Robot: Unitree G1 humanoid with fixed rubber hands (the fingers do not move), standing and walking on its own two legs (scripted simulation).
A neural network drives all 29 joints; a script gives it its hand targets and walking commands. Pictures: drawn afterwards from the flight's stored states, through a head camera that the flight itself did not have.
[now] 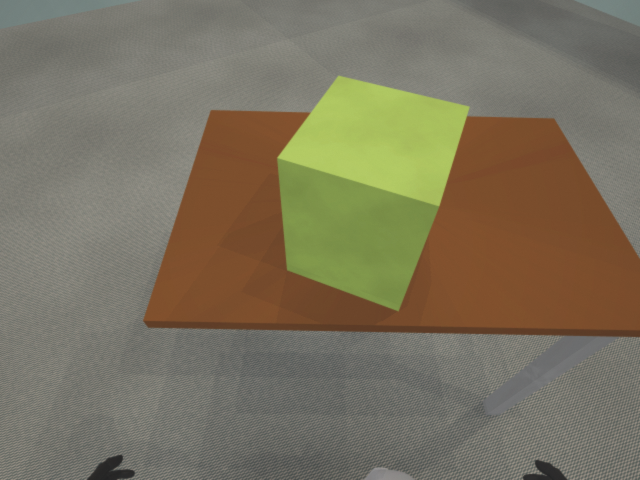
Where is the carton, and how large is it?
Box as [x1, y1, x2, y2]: [277, 76, 469, 310]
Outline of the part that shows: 338,76 277,157 287,269 398,310 438,208 469,107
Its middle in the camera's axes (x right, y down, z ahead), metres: +0.08 -0.07 +0.61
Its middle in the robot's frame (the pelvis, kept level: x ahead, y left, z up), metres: +0.51 -0.08 +0.03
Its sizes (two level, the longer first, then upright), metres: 0.210 0.200 0.250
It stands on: a table, 0.66 m high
